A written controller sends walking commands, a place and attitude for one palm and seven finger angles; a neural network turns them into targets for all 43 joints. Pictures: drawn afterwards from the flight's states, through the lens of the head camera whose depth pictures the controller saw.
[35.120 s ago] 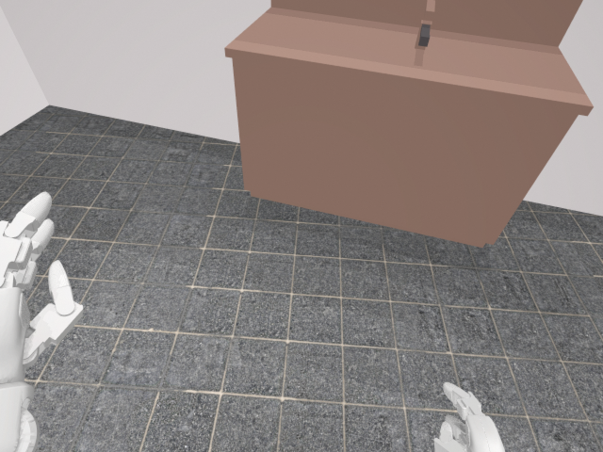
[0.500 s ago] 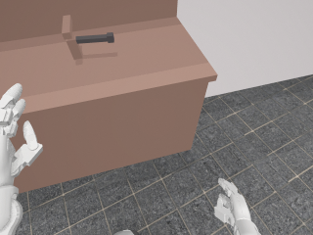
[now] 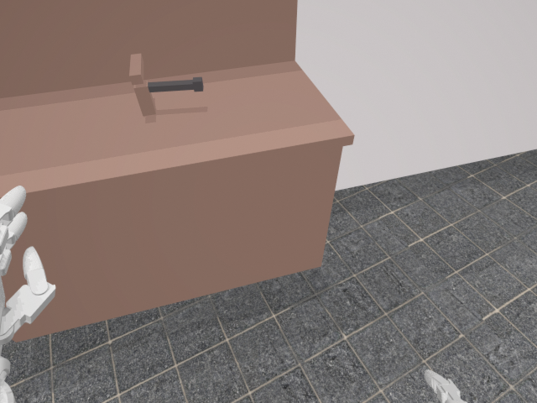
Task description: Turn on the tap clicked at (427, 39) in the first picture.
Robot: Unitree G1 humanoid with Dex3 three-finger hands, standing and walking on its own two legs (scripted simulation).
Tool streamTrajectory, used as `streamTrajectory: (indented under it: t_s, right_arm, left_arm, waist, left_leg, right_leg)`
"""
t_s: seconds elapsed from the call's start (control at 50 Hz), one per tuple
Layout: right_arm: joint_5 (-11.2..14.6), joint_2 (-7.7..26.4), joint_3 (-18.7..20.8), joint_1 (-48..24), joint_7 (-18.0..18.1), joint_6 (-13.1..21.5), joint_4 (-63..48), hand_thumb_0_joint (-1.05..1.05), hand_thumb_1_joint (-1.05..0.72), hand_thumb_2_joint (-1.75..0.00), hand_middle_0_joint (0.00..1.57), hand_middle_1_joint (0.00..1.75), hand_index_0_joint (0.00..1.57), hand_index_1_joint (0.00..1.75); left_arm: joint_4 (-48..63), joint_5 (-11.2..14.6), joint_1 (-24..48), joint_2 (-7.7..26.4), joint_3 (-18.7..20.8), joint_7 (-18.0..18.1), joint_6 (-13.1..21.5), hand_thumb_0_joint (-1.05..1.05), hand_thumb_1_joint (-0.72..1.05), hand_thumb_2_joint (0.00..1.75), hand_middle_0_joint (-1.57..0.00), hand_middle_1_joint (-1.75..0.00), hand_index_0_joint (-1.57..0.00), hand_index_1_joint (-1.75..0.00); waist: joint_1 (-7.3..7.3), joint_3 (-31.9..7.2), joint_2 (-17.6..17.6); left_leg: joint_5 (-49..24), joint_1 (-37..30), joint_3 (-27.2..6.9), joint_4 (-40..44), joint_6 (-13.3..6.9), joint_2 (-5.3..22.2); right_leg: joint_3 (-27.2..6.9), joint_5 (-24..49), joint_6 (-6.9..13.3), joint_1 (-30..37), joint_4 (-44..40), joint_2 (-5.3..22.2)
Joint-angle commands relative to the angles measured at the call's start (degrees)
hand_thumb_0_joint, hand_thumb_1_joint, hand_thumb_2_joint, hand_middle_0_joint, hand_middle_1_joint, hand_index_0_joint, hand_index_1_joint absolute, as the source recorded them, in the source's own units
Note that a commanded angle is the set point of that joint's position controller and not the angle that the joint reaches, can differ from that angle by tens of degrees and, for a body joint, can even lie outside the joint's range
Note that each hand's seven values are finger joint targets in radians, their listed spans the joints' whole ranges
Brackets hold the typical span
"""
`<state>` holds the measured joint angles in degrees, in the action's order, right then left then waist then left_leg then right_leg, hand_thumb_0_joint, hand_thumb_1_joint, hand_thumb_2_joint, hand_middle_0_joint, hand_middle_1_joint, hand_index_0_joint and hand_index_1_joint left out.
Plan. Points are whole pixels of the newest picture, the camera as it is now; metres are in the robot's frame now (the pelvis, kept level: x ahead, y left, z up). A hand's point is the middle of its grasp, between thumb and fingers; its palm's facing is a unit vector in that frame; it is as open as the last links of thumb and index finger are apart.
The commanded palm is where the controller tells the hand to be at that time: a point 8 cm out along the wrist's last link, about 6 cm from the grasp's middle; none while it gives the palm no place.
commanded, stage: stop stepping back and stand still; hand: left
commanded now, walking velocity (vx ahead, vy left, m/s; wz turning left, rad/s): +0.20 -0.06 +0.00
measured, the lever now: (198, 84) +0.88 +0.22 +0.07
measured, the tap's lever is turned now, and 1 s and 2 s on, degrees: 81 81 81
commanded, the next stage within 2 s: stand and check the lever's angle in 0.18 s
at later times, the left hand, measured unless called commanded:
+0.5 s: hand (46, 263) +0.23 +0.26 +0.17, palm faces +0.45 -0.80 -0.40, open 7.4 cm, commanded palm +0.18 +0.28 +0.18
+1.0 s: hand (52, 251) +0.26 +0.27 +0.16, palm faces +0.39 -0.83 -0.39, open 7.4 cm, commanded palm +0.21 +0.30 +0.18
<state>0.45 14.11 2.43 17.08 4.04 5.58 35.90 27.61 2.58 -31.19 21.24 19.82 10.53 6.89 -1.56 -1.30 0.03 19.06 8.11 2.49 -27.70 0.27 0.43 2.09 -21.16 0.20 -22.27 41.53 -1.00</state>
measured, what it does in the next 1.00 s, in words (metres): steps on the spot: left foot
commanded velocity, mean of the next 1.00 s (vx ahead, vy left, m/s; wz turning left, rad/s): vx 0.01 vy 0.00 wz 0.00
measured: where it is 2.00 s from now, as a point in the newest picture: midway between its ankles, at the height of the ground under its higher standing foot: outside the picture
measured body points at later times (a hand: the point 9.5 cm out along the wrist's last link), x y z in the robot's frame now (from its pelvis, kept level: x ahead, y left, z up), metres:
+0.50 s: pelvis +0.02 +0.00 +0.00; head +0.03 +0.00 +0.45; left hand +0.20 +0.30 +0.19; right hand +0.19 -0.24 -0.08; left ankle +0.04 +0.12 -0.73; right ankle +0.04 -0.07 -0.73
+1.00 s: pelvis +0.04 +0.03 +0.01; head +0.06 +0.02 +0.46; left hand +0.23 +0.31 +0.18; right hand +0.22 -0.20 -0.07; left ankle +0.04 +0.12 -0.73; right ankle +0.04 -0.07 -0.73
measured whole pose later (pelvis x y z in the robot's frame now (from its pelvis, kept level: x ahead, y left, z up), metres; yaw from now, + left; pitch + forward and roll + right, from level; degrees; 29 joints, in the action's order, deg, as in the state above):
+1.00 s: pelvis +0.04 +0.03 +0.01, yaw -1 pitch +0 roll -1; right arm 0.2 12.1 -0.6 10.3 3.9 5.1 33.7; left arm 26.4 3.8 -27.9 19.5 18.8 9.4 6.4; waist 0.6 1.8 -1.9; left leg 14.2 11.5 4.8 -25.5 -1.6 0.5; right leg 1.9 -12.7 1.6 -11.2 23.7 -1.8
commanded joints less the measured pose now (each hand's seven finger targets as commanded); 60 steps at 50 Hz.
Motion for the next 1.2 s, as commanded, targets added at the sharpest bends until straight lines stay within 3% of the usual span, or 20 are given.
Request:
streamTrajectory:
  t_s: [0.0, 0.02, 0.04, 0.06, 0.08, 0.1, 0.16, 0.22, 0.26, 0.28, 0.32, 0.34, 0.38, 0.4, 0.48, 0.58, 0.7, 0.88, 1.06, 1.18]
  right_arm:
    - [-0.49, 5.7, 0.06, -9.43, 0.7, 4.63, -6.21, 0.0, -0.9, -0.9, 0.2, 0.3, 0.2, 0.3]
    - [-0.43, 5.89, 0.07, -9.93, 0.94, 4.53, -6.03, 0.0, -0.9, -0.9, 0.2, 0.3, 0.2, 0.3]
    - [-0.54, 5.9, 0.24, -10.39, 1.0, 4.43, -6.16, 0.0, -0.9, -0.9, 0.2, 0.3, 0.2, 0.3]
    - [-0.48, 5.43, 0.61, -10.72, 0.61, 4.06, -6.38, 0.0, -0.9, -0.9, 0.2, 0.3, 0.2, 0.3]
    - [0.03, 5.23, 0.74, -12.71, 0.07, 3.75, -7.12, 0.0, -0.9, -0.9, 0.2, 0.3, 0.2, 0.3]
    - [0.0, 5.51, 1.22, -10.61, -0.62, 3.52, -6.16, 0.0, -0.9, -0.9, 0.2, 0.3, 0.2, 0.3]
    - [-0.11, 4.44, 0.35, -9.55, -1.68, 2.84, -6.81, 0.0, -0.9, -0.9, 0.2, 0.3, 0.2, 0.3]
    - [-0.39, 2.54, -0.87, -11.46, -1.2, 3.06, -8.96, 0.0, -0.9, -0.9, 0.2, 0.3, 0.2, 0.3]
    - [-0.85, 3.0, -0.72, -11.29, -0.59, 3.31, -9.19, 0.0, -0.9, -0.9, 0.2, 0.3, 0.2, 0.3]
    - [-0.91, 3.29, -0.74, -10.79, -0.47, 3.41, -9.49, 0.0, -0.9, -0.9, 0.2, 0.3, 0.2, 0.3]
    - [-0.8, 4.77, -0.46, -11.4, -0.23, 3.36, -10.18, 0.0, -0.9, -0.9, 0.2, 0.3, 0.2, 0.3]
    - [-0.29, 4.82, -0.48, -11.27, -0.22, 3.19, -10.33, 0.0, -0.9, -0.9, 0.2, 0.3, 0.2, 0.3]
    - [0.26, 4.22, -0.48, -10.84, 0.28, 3.05, -9.82, 0.0, -0.9, -0.9, 0.2, 0.3, 0.2, 0.3]
    - [0.02, 4.19, -0.51, -10.84, 0.31, 3.15, -9.81, 0.0, -0.9, -0.9, 0.2, 0.3, 0.2, 0.3]
    - [0.1, 4.83, 0.25, -10.43, -0.24, 4.2, -9.54, 0.0, -0.9, -0.9, 0.2, 0.3, 0.2, 0.3]
    - [-0.11, 5.05, 0.28, -11.31, -0.3, 4.33, -10.54, 0.0, -0.9, -0.9, 0.2, 0.3, 0.2, 0.3]
    - [-0.43, 4.2, -0.2, -11.85, -0.09, 3.19, -11.55, 0.0, -0.9, -0.9, 0.2, 0.3, 0.2, 0.3]
    - [-0.27, 4.92, -0.18, -11.16, 0.2, 2.49, -10.97, 0.0, -0.9, -0.9, 0.2, 0.3, 0.2, 0.3]
    - [-0.87, 5.03, -0.34, -12.41, 0.73, 2.45, -11.07, 0.0, -0.9, -0.9, 0.2, 0.3, 0.2, 0.3]
    - [-0.86, 4.67, -0.4, -12.1, 0.51, 2.27, -11.31, 0.0, -0.9, -0.9, 0.2, 0.3, 0.2, 0.3]
  left_arm:
    - [5.01, -1.01, 12.2, 8.41, 5.98, 1.21, 3.64, 0.0, 0.9, 0.9, -0.2, -0.3, -0.2, -0.3]
    - [2.92, -0.92, 13.36, 7.9, 5.35, 0.93, 3.37, 0.0, 0.9, 0.9, -0.2, -0.3, -0.2, -0.3]
    - [1.71, -0.96, 14.15, 7.78, 4.78, 0.47, 3.27, 0.0, 0.9, 0.9, -0.2, -0.3, -0.2, -0.3]
    - [0.66, -1.1, 14.64, 7.83, 3.66, -0.2, 2.94, 0.0, 0.9, 0.9, -0.2, -0.3, -0.2, -0.3]
    - [2.34, -0.61, 17.14, 8.43, 3.09, -0.93, 3.13, 0.0, 0.9, 0.9, -0.2, -0.3, -0.2, -0.3]
    - [2.66, -0.6, 18.74, 7.46, 2.28, -1.73, 3.86, 0.0, 0.9, 0.9, -0.2, -0.3, -0.2, -0.3]
    - [6.98, -0.21, 14.39, 9.97, 4.9, -1.96, 4.97, 0.0, 0.9, 0.9, -0.2, -0.3, -0.2, -0.3]
    - [12.55, 0.24, 11.23, 11.34, 7.35, -0.63, 6.11, 0.0, 0.9, 0.9, -0.2, -0.3, -0.2, -0.3]
    - [13.74, 0.65, 8.84, 11.43, 8.13, 0.1, 5.76, 0.0, 0.9, 0.9, -0.2, -0.3, -0.2, -0.3]
    - [14.34, 0.85, 8.65, 10.28, 7.43, 0.17, 5.8, 0.0, 0.9, 0.9, -0.2, -0.3, -0.2, -0.3]
    - [13.92, 0.89, 8.42, 9.27, 7.29, 0.57, 5.66, 0.0, 0.9, 0.9, -0.2, -0.3, -0.2, -0.3]
    - [12.55, 0.57, 8.81, 9.24, 7.44, 0.76, 5.25, 0.0, 0.9, 0.9, -0.2, -0.3, -0.2, -0.3]
    - [8.51, 0.44, 8.22, 9.17, 7.89, 0.52, 4.7, 0.0, 0.9, 0.9, -0.2, -0.3, -0.2, -0.3]
    - [7.41, 0.12, 8.42, 8.08, 6.91, 0.22, 4.34, 0.0, 0.9, 0.9, -0.2, -0.3, -0.2, -0.3]
    - [8.15, 0.06, 9.72, 6.61, 3.75, -0.43, 4.04, 0.0, 0.9, 0.9, -0.2, -0.3, -0.2, -0.3]
    - [13.08, 0.03, 9.2, 8.3, 4.3, -0.03, 3.76, 0.0, 0.9, 0.9, -0.2, -0.3, -0.2, -0.3]
    - [14.81, 0.75, 4.79, 10.56, 8.18, 0.48, 4.46, 0.0, 0.9, 0.9, -0.2, -0.3, -0.2, -0.3]
    - [10.11, 1.02, 4.54, 6.84, 4.49, -0.24, 3.48, 0.0, 0.9, 0.9, -0.2, -0.3, -0.2, -0.3]
    - [12.62, 0.47, 10.45, 9.55, 5.44, 0.28, 3.59, 0.0, 0.9, 0.9, -0.2, -0.3, -0.2, -0.3]
    - [10.84, 0.62, 6.71, 8.21, 5.41, 0.27, 3.84, 0.0, 0.9, 0.9, -0.2, -0.3, -0.2, -0.3]
  waist:
    - [1.05, 7.49, -8.27]
    - [1.64, 6.96, -5.36]
    - [1.87, 6.24, 1.31]
    - [1.34, 5.85, 11.94]
    - [1.95, 4.98, 16.17]
    - [1.11, 3.84, 10.84]
    - [0.99, 0.52, 2.74]
    - [1.93, -2.84, 6.7]
    - [1.27, -3.3, 2.54]
    - [1.18, -2.77, -1.67]
    - [2.04, -0.3, -11.61]
    - [2.29, 0.12, -10.6]
    - [1.88, 1.19, -6.78]
    - [1.68, 2.92, -5.07]
    - [1.3, -2.81, -0.56]
    - [1.54, -6.52, -2.98]
    - [1.97, -6.34, -4.93]
    - [1.3, -5.96, -3.1]
    - [1.77, -4.53, -4.31]
    - [1.85, -4.49, -3.8]
  left_leg:
    - [16.26, 14.18, -10.31, 11.95, -7.65, 12.65]
    - [14.3, 14.61, -7.18, 6.17, -6.27, 10.25]
    - [11.33, 17.8, -3.22, -3.53, -4.8, 6.21]
    - [11.62, 23.04, 0.96, -17.52, -2.68, 1.17]
    - [12.29, 25.49, 0.26, -30.04, -1.52, -0.71]
    - [7.92, 22.62, -3.57, -34.93, -1.01, 0.71]
    - [3.34, 17.22, -2.5, -27.72, -0.22, 2.52]
    - [2.74, 7.41, 1.29, -11.19, -0.82, 1.54]
    - [-1.65, 0.46, 2.51, -2.12, -0.88, 0.45]
    - [-1.65, -1.21, 0.05, 2.12, -1.34, 1.79]
    - [3.59, 2.18, -12.04, 10.09, -4.79, 10.37]
    - [4.65, 5.57, -13.61, 11.67, -5.29, 12.03]
    - [8.8, 10.77, -10.32, 11.43, -3.77, 9.73]
    - [6.45, 11.09, -7.77, 9.48, -3.07, 7.73]
    - [-10.88, 3.48, -2.72, 1.63, -1.58, 5.09]
    - [-20.72, 0.49, -3.15, 2.13, -1.24, 5.77]
    - [-22.36, 0.84, -3.87, 4.05, -1.01, 6.27]
    - [-22.79, -0.52, -3.18, 5.19, -0.65, 6.77]
    - [-14.97, 1.34, -3.57, 6.81, -0.73, 5.27]
    - [-14.73, 2.16, -3.78, 7.5, -0.55, 5.41]
  right_leg:
    - [1.85, -2.52, -0.54, 5.81, -6.15, 0.86]
    - [1.99, -0.69, -0.2, 9.8, -13.55, 0.11]
    - [-4.47, -2.1, 1.94, 13.11, -19.01, 2.39]
    - [-23.55, -9.7, 6.84, 13.1, -26.37, 12.5]
    - [-35.88, -11.88, 10.11, 12.22, -32.83, 20.47]
    - [-33.52, -16.82, 7.89, 8.36, -34.39, 19.13]
    - [-20.95, -0.5, 8.13, 8.79, -28.91, 16.17]
    - [-12.8, 1.47, 7.57, 8.12, -26.76, 13.58]
    - [-11.08, -3.83, 5.71, 5.97, -25.59, 11.62]
    - [-10.44, -3.92, 4.52, 5.18, -22.17, 10.03]
    - [-6.7, 0.15, 1.19, 4.02, -15.16, 3.48]
    - [-4.34, 3.3, -0.13, 7.14, -13.86, 1.85]
    - [-4.95, 3.52, -0.6, 11.16, -16.93, 1.83]
    - [-5.72, 4.84, -0.06, 10.78, -19.06, 2.41]
    - [-9.67, 17.86, 1.1, 12.79, -21.21, 6.16]
    - [-7.19, 27.03, 1.05, 16.18, -18.36, 5.99]
    - [-5.8, 24.65, 1.03, 16.24, -18.22, 4.67]
    - [-5.03, 24.49, 0.36, 14.51, -19.05, 3.75]
    - [-6.15, 19.61, 0.84, 14.08, -21.21, 4.04]
    - [-5.62, 19.0, 0.78, 14.76, -21.18, 3.73]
